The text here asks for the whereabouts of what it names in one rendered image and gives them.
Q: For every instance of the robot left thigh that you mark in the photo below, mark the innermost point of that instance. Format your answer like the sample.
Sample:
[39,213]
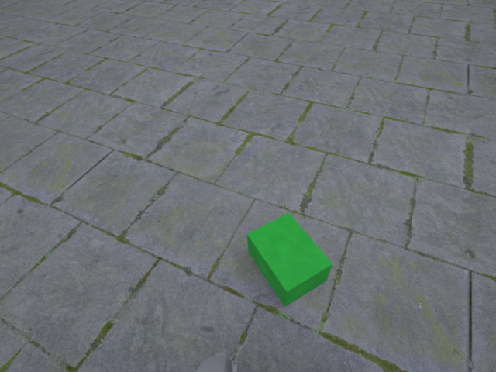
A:
[218,364]

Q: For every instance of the carton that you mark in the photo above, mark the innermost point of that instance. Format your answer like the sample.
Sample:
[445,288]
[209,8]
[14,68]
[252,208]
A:
[288,258]

